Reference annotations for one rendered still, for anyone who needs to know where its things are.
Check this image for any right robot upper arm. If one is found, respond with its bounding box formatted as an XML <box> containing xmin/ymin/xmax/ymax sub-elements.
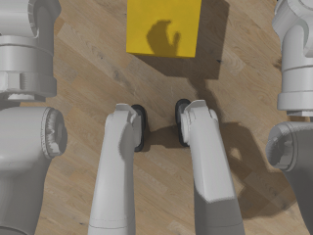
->
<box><xmin>265</xmin><ymin>121</ymin><xmax>313</xmax><ymax>235</ymax></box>

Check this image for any carton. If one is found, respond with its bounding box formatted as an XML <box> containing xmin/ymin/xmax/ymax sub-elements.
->
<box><xmin>126</xmin><ymin>0</ymin><xmax>201</xmax><ymax>59</ymax></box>

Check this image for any left robot forearm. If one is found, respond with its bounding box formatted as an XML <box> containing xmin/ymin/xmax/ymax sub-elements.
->
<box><xmin>0</xmin><ymin>0</ymin><xmax>62</xmax><ymax>107</ymax></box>

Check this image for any right robot forearm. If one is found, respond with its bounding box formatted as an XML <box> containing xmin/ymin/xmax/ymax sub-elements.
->
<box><xmin>272</xmin><ymin>0</ymin><xmax>313</xmax><ymax>122</ymax></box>

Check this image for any left robot shin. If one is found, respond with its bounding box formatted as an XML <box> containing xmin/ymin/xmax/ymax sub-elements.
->
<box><xmin>105</xmin><ymin>103</ymin><xmax>139</xmax><ymax>146</ymax></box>

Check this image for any robot left thigh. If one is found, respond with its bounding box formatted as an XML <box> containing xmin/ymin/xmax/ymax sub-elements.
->
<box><xmin>87</xmin><ymin>110</ymin><xmax>142</xmax><ymax>235</ymax></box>

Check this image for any left robot upper arm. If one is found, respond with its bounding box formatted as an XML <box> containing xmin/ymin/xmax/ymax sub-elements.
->
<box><xmin>0</xmin><ymin>106</ymin><xmax>68</xmax><ymax>235</ymax></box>

